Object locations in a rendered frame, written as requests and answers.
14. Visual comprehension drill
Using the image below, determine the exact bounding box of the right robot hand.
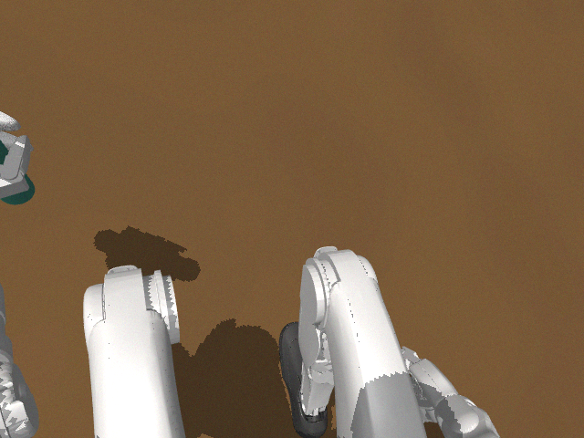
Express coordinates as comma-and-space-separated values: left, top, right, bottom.
401, 346, 459, 423

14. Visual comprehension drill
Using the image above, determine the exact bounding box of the right robot arm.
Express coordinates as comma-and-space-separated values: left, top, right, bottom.
434, 395, 500, 438

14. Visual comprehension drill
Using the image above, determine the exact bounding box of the left robot hand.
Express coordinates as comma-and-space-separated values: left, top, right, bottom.
0, 111, 34, 199

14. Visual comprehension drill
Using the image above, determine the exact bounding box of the right robot foot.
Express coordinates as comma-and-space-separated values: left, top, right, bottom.
279, 322, 328, 438

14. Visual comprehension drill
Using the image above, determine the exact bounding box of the can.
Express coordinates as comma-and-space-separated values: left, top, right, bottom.
0, 141, 35, 204

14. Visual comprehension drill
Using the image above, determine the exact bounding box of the left robot arm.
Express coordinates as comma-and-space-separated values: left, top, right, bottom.
0, 284, 39, 438

